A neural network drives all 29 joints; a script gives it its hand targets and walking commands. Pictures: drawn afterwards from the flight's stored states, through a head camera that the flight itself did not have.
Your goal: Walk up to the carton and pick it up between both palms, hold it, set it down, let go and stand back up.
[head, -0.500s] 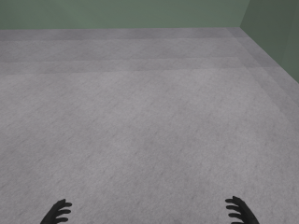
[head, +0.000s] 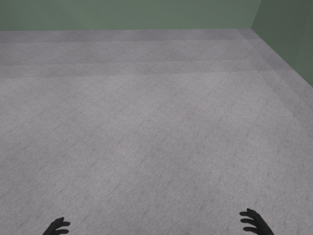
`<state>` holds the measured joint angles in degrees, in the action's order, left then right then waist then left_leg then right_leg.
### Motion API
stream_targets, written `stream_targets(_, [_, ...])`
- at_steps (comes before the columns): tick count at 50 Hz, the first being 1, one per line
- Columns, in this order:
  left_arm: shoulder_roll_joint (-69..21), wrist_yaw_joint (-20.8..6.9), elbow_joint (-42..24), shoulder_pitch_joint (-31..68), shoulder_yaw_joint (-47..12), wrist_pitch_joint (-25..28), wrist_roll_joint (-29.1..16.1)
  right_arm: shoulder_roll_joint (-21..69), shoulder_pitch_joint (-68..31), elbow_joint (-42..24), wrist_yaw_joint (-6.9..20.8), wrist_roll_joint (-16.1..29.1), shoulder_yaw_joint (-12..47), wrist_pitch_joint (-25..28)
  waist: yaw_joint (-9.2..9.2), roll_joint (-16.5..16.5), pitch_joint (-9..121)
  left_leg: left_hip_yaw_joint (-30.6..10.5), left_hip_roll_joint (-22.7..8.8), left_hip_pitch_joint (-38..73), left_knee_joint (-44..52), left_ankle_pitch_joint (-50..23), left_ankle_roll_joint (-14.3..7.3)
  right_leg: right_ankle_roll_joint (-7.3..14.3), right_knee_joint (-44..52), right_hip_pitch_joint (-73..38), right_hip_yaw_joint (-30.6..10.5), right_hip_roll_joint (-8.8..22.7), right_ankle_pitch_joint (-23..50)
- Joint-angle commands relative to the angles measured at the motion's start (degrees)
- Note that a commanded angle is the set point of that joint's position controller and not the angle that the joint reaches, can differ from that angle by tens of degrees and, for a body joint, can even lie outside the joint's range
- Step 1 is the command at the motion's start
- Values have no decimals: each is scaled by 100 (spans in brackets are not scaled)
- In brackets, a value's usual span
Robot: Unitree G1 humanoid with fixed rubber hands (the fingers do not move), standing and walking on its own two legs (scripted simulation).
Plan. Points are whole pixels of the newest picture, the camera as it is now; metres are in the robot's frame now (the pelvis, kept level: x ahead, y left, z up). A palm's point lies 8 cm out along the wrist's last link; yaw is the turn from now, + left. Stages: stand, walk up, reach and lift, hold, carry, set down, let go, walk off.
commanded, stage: stand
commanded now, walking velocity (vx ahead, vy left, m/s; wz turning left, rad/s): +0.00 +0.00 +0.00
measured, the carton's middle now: out of the picture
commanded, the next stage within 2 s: walk up in 2.00 s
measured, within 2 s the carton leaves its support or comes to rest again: neither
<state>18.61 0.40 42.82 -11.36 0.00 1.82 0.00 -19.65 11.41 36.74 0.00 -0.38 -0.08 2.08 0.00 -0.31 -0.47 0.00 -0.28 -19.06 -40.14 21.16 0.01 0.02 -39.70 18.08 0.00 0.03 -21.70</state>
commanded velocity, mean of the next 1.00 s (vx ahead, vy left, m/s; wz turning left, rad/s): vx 0.00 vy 0.00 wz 0.00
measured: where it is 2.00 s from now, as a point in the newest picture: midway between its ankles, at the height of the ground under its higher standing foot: outside the picture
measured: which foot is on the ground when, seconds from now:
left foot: down 0.00-1.00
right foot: down 0.00-1.00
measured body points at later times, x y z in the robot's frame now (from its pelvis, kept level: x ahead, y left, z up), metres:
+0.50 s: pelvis +0.00 +0.00 +0.00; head +0.01 +0.00 +0.45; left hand +0.12 +0.29 -0.11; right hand +0.14 -0.29 -0.09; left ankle +0.00 +0.12 -0.72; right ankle -0.01 -0.12 -0.72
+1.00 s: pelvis -0.01 -0.01 +0.00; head -0.01 -0.01 +0.45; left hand +0.10 +0.28 -0.11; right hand +0.11 -0.30 -0.10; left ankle +0.00 +0.12 -0.72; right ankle -0.01 -0.12 -0.72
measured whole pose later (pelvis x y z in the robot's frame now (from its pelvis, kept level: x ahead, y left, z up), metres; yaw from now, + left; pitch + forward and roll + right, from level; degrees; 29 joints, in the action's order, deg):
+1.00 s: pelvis -0.01 -0.01 +0.00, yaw +0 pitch +0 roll +0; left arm 19.2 0.4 52.8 -9.0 0.0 1.8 0.0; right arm -20.2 11.4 45.8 0.0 -0.4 -0.1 2.1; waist 0.0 -0.3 -0.5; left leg 0.0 -0.3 -18.5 -37.3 18.6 0.0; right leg 0.3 -38.1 18.1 0.0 0.0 -19.8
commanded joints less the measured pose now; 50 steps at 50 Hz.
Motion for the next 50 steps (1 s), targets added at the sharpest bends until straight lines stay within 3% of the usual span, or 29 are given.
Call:
stream_targets(1, [1219, -21, -303, 402, 408, 210, 147, -1118, -396, -46, -77, -84, -394, 133, 83, 41, 272, -570, -478, 226, 717, -1343, -476, 409, 765, -264, -563, 495, 1357])
stream_targets(4, [1344, 8, -212, 517, 398, 190, 104, -1153, -421, -5, -65, -92, -393, 146, -28, -45, 225, -546, -431, 283, 697, -1292, -421, 461, 878, -90, -714, 563, 1312])
stream_targets(7, [1254, 8, -110, 429, 384, 163, 93, -1172, -424, 57, -50, -99, -431, 160, 34, 37, 220, -578, -487, 286, 713, -1377, -432, 419, 769, -89, -572, 489, 1359])
stream_targets(9, [1360, 23, -46, 431, 388, 167, 114, -1096, -264, 150, -76, -110, -341, 161, -7, -208, 117, -517, -481, 227, 719, -1475, -416, 449, 802, -178, -702, 506, 1519])
stream_targets(11, [1347, 14, -74, 586, 393, 175, 87, -1061, -328, 160, -75, -76, -330, 148, -58, -33, 168, -464, -439, 380, 671, -1530, -371, 504, 798, 15, -800, 539, 1470])
stream_targets(12, [1306, 10, -39, 541, 364, 186, 110, -1091, -312, 196, -86, -92, -346, 136, -68, -108, 54, -548, -503, 313, 784, -1461, -423, 485, 855, -23, -720, 546, 1377])
stream_targets(14, [1217, -6, 20, 462, 343, 198, 76, -1159, -451, 209, -49, -80, -340, 176, 29, -185, 229, -603, -498, 303, 705, -1450, -443, 465, 758, -138, -653, 488, 1480])
stream_targets(17, [1233, 15, 84, 535, 331, 173, 109, -1118, -499, 261, -45, -83, -335, 137, 40, -23, 153, -560, -514, 295, 751, -1545, -435, 437, 808, -163, -641, 508, 1516])
stream_targets(19, [1241, -5, 97, 378, 347, 177, 29, -1239, -354, 346, -71, -102, -326, 144, 91, -218, 280, -571, -529, 411, 783, -1706, -438, 414, 771, -249, -585, 508, 1655])
stream_targets(20, [1260, 8, 138, 540, 320, 186, 91, -1148, -427, 358, -74, -78, -341, 141, 40, -36, 162, -577, -493, 281, 792, -1774, -424, 412, 724, -240, -611, 520, 1809])
stream_targets(22, [1353, 24, 163, 499, 349, 186, 64, -1227, -442, 371, -78, -52, -370, 141, 53, -105, 309, -531, -500, 434, 740, -1951, -411, 440, 808, -261, -680, 566, 1798])
stream_targets(25, [1268, 23, 216, 585, 326, 155, 88, -1157, -432, 444, -60, -65, -325, 135, 7, 53, 134, -547, -505, 301, 864, -1625, -398, 441, 887, -277, -669, 559, 1783])
stream_targets(27, [1194, 9, 252, 570, 311, 154, 21, -1124, -467, 514, -64, -59, -291, 129, 26, -190, 131, -553, -507, 424, 859, -1586, -413, 424, 944, -127, -742, 561, 1525])
stream_targets(29, [1213, -8, 296, 617, 280, 123, 43, -1100, -452, 538, -57, -57, -302, 134, 24, 67, 67, -617, -534, 315, 901, -1506, -412, 414, 958, -226, -670, 543, 1530])
stream_targets(31, [1306, 18, 330, 557, 317, 153, 61, -1206, -496, 543, -75, -63, -319, 148, 94, -23, 93, -599, -499, 300, 909, -1466, -387, 414, 1033, -194, -742, 577, 1467])
stream_targets(32, [1356, 0, 378, 653, 345, 164, 82, -1110, -510, 573, -67, -45, -314, 124, 29, 57, -11, -582, -453, 251, 972, -1400, -391, 457, 1087, -216, -891, 619, 1576])
stream_targets(33, [1372, -9, 403, 721, 331, 143, 69, -1085, -429, 588, -53, -69, -298, 122, -3, 28, 187, -546, -455, 438, 884, -1449, -379, 419, 1058, -180, -821, 621, 1368])
stream_targets(34, [1334, -3, 448, 628, 311, 150, 68, -1112, -468, 592, -49, -69, -294, 138, 43, -190, 110, -641, -506, 349, 929, -1618, -435, 407, 987, -247, -764, 560, 1570])
stream_targets(35, [1316, 8, 443, 642, 305, 134, 74, -1141, -454, 630, -81, -76, -265, 132, 92, -194, -68, -656, -565, 224, 972, -1630, -439, 414, 1007, -237, -740, 552, 1620])
stream_targets(38, [1357, 23, 541, 778, 332, 135, 97, -1167, -487, 680, -86, -47, -329, 108, -38, 33, -16, -607, -496, 381, 994, -1467, -347, 415, 1171, -148, -803, 573, 1422])
stream_targets(39, [1306, -10, 528, 753, 317, 132, 50, -1129, -474, 668, -81, -58, -290, 115, -26, -167, 93, -558, -492, 500, 1010, -1311, -347, 411, 1194, -150, -815, 595, 1314])
stream_targets(43, [1264, -7, 669, 728, 252, 176, 83, -1146, -517, 781, -74, -24, -325, 65, -4, 141, 11, -624, -465, 407, 1119, -1321, -346, 359, 1337, -218, -846, 659, 1360])
stream_targets(44, [1232, -22, 663, 617, 227, 169, 65, -1098, -514, 740, -69, -10, -288, 78, 23, -32, 98, -636, -482, 436, 1086, -1371, -370, 388, 1283, -346, -788, 622, 1425])
stream_targets(45, [1397, -6, 692, 766, 271, 170, 85, -1153, -390, 827, -86, -11, -302, 73, -15, 149, 39, -568, -450, 440, 1044, -1465, -324, 373, 1349, -258, -830, 617, 1422])
stream_targets(46, [1384, 1, 722, 772, 289, 159, 66, -1079, -426, 866, -78, -31, -278, 93, -5, -21, -7, -544, -466, 456, 1119, -1449, -313, 385, 1315, -314, -880, 632, 1512])
stream_targets(50, [1377, -12, 809, 871, 288, 142, 98, -1161, -542, 904, -58, -31, -302, 117, -44, 117, 11, -609, -491, 505, 1226, -1281, -327, 400, 1483, -270, -859, 623, 1365])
